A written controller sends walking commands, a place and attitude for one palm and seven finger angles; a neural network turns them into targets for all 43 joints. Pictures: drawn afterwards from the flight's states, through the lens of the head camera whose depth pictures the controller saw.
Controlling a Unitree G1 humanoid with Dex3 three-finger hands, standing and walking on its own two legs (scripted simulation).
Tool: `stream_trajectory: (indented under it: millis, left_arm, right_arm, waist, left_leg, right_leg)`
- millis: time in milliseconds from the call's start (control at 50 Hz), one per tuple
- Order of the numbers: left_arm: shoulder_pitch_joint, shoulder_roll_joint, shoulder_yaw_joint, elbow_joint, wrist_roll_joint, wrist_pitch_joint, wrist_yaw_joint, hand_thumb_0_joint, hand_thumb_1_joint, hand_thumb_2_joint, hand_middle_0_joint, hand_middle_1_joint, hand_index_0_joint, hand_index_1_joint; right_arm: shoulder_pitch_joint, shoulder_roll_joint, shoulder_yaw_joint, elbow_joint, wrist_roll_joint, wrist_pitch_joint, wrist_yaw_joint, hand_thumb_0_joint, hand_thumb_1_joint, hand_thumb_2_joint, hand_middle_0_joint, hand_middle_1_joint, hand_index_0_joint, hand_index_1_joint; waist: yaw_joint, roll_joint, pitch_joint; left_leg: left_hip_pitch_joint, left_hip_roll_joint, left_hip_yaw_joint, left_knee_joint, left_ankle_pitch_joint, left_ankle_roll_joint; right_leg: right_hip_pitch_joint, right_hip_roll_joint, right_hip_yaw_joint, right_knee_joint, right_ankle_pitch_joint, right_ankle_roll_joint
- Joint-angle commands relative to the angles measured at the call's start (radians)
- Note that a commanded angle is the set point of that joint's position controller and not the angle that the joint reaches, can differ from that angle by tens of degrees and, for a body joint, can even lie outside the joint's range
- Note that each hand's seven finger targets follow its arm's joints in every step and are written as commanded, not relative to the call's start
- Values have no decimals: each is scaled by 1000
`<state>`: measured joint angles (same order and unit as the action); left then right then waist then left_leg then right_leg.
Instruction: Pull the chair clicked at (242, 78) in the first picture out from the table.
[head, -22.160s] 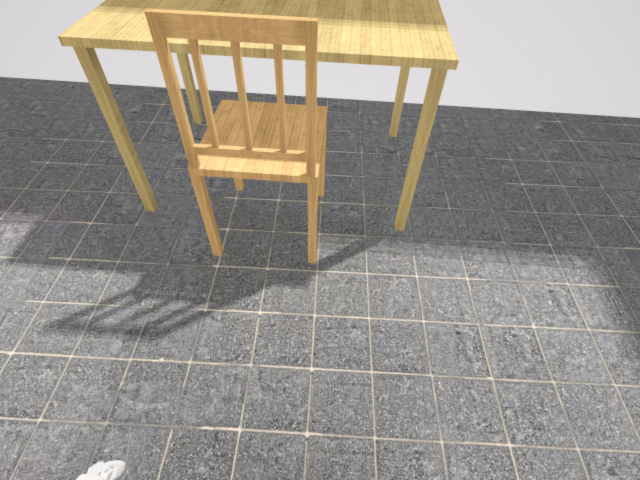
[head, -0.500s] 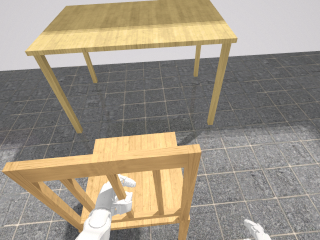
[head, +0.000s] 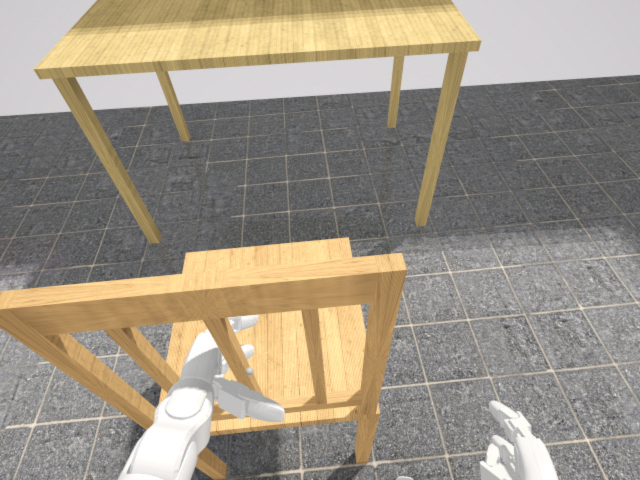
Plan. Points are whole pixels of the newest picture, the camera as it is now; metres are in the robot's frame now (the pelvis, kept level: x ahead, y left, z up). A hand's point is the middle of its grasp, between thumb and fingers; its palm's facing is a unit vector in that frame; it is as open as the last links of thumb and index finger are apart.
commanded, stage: open the thumb and straighten the fingers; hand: left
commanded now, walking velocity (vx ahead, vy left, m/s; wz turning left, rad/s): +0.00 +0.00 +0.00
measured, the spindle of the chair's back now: (241, 368) +0.28 +0.12 -0.05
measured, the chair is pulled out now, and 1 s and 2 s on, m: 0.64 0.64 0.64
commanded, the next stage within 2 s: draw the fingers out of the gap in 0.18 s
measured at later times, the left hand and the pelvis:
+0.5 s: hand (241, 408) +0.22 +0.11 -0.04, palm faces -0.06 -0.99 -0.16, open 17.5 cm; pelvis +0.02 +0.00 -0.01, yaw +1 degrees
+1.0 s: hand out of the picture +0.14 +0.12 -0.03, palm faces -0.02 -0.99 -0.14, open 17.5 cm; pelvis +0.01 +0.01 -0.02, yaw +1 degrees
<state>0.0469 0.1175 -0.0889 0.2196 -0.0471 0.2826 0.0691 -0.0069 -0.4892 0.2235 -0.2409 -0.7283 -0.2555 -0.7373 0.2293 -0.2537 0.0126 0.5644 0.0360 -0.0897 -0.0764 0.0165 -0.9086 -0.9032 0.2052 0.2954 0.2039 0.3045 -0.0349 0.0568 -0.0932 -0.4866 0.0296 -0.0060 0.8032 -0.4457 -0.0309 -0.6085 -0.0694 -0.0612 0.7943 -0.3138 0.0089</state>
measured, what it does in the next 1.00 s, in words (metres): stands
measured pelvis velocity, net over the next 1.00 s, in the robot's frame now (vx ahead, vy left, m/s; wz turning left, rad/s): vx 0.01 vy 0.01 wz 0.03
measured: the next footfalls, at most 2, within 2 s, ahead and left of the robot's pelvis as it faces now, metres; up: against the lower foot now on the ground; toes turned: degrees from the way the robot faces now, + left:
none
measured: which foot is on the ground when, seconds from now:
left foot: down 0.00-1.00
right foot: down 0.00-1.00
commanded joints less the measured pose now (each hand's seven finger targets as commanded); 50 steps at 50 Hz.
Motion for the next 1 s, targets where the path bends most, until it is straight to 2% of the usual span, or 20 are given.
stream_trajectory:
  millis: [0,20,40,60,80,120,180,240,260,280,320,440,500,520,580,680,820,880,940,980]
  left_arm:
    - [-134,70,27,-224,9,-32,-4,0,-550,200,-25,-73,-25,-73]
    - [-145,91,44,-223,10,-26,-3,0,-550,200,0,0,0,0]
    - [-157,99,49,-248,9,-27,-1,0,-550,200,0,0,0,0]
    - [-133,97,52,-254,9,-26,1,0,-550,200,0,0,0,0]
    - [-156,86,33,-280,12,-29,1,0,-550,200,0,0,0,0]
    - [-142,82,24,-310,14,-31,6,0,-550,200,0,0,0,0]
    - [-127,76,21,-304,6,-27,7,0,-550,200,0,0,0,0]
    - [-123,78,16,-313,8,-22,4,0,-550,200,0,0,0,0]
    - [-2,83,42,-260,10,-15,2,0,-550,200,0,0,0,0]
    - [46,63,18,-299,10,-17,-5,0,-550,200,0,0,0,0]
    - [124,82,28,-351,12,-19,-10,0,-550,200,0,0,0,0]
    - [215,66,-33,-529,33,-38,12,0,-550,200,0,0,0,0]
    - [324,61,-45,-595,39,-54,19,0,-550,200,0,0,0,0]
    - [348,64,-50,-605,43,-54,21,0,-550,200,0,0,0,0]
    - [404,52,-79,-642,55,-61,18,0,-550,200,0,0,0,0]
    - [508,42,-115,-702,72,-67,12,0,-550,200,0,0,0,0]
    - [651,73,-83,-741,86,-68,10,0,-550,200,0,0,0,0]
    - [690,68,-92,-765,83,-79,-2,0,-550,200,0,0,0,0]
    - [739,65,-109,-805,79,-97,-15,0,-550,200,0,0,0,0]
    - [765,57,-117,-814,79,-107,-20,0,-550,200,0,0,0,0]
  right_arm:
    - [-72,-121,-43,-171,4,-60,-3,0,-900,-900,200,300,200,300]
    - [-74,-127,-42,-168,2,-59,-6,0,-900,-900,200,300,200,300]
    - [-73,-124,-41,-171,3,-60,-7,0,-900,-900,200,300,200,300]
    - [-69,-121,-40,-175,3,-61,-8,0,-900,-900,200,300,200,300]
    - [-67,-119,-39,-176,3,-63,-9,0,-900,-900,200,300,200,300]
    - [-65,-117,-41,-179,3,-72,-12,0,-900,-900,200,300,200,300]
    - [-53,-117,-39,-169,0,-76,-14,0,-900,-900,200,300,200,300]
    - [-53,-119,-38,-168,0,-78,-15,0,-900,-900,200,300,200,300]
    - [-44,-117,-42,-173,-2,-77,-11,0,-900,-900,200,300,200,300]
    - [-48,-116,-41,-187,-1,-76,-7,0,-900,-900,200,300,200,300]
    - [-53,-116,-44,-209,1,-77,-3,0,-900,-900,200,300,200,300]
    - [-43,-108,-43,-243,-3,-85,-7,0,-900,-900,200,300,200,300]
    - [-33,-101,-47,-255,-5,-100,-11,0,-900,-900,200,300,200,300]
    - [-36,-103,-46,-253,-8,-102,-14,0,-900,-900,200,300,200,300]
    - [-36,-98,-45,-261,-7,-107,-15,0,-900,-900,200,300,200,300]
    - [-43,-92,-43,-282,-10,-111,-18,0,-900,-900,200,300,200,300]
    - [-55,-77,-49,-308,-9,-95,-25,0,-900,-900,200,300,200,300]
    - [-62,-73,-48,-320,-8,-94,-28,0,-900,-900,200,300,200,300]
    - [-63,-72,-50,-330,-5,-103,-31,0,-900,-900,200,300,200,300]
    - [-62,-69,-52,-335,-5,-111,-32,0,-900,-900,200,300,200,300]
  waist:
    - [-8,-116,-188]
    - [-10,-124,-177]
    - [-10,-105,-179]
    - [-6,-124,-186]
    - [-15,-108,-188]
    - [-12,-71,-207]
    - [-20,-110,-206]
    - [-22,-93,-203]
    - [-2,-125,-196]
    - [1,-116,-211]
    - [12,-90,-217]
    - [-13,-84,-184]
    - [-9,-92,-207]
    - [-9,-67,-198]
    - [-16,-82,-174]
    - [-10,-84,-170]
    - [8,-94,-154]
    - [5,-100,-138]
    - [6,-66,-135]
    - [7,-85,-134]
  left_leg:
    - [-43,-25,8,-118,174,44]
    - [-51,-24,3,-118,170,45]
    - [-52,-27,7,-115,162,46]
    - [-52,-27,8,-114,164,47]
    - [-42,-26,7,-112,172,46]
    - [-25,-26,5,-105,199,45]
    - [-33,-27,2,-95,210,46]
    - [-31,-29,1,-91,219,46]
    - [-51,-28,4,-89,220,43]
    - [-53,-29,7,-86,232,42]
    - [-58,-30,9,-80,250,40]
    - [-53,-28,0,-53,246,44]
    - [-47,-30,-6,-34,277,42]
    - [-50,-32,-8,-29,288,41]
    - [-58,-32,-14,-19,265,41]
    - [-77,-35,-24,-1,264,42]
    - [-131,-41,-20,19,224,44]
    - [-146,-41,-19,26,182,46]
    - [-152,-42,-19,33,168,47]
    - [-163,-43,-24,38,162,48]
  right_leg:
    - [199,16,-6,-112,73,-8]
    - [195,18,-7,-114,67,-10]
    - [197,16,0,-117,58,-8]
    - [205,16,-1,-115,58,-8]
    - [194,17,-3,-111,67,-8]
    - [196,17,-5,-104,91,-12]
    - [201,18,-7,-97,118,-6]
    - [197,16,-8,-95,131,-8]
    - [207,17,-12,-87,134,-9]
    - [214,14,-12,-81,155,-10]
    - [225,11,-12,-74,172,-16]
    - [165,16,-21,-54,155,-13]
    - [166,16,-28,-32,188,-15]
    - [160,16,-28,-28,198,-19]
    - [126,16,-32,-19,168,-15]
    - [110,17,-38,6,158,-19]
    - [104,20,-27,17,125,-23]
    - [82,21,-27,16,77,-19]
    - [67,20,-24,19,49,-20]
    - [61,23,-28,26,37,-21]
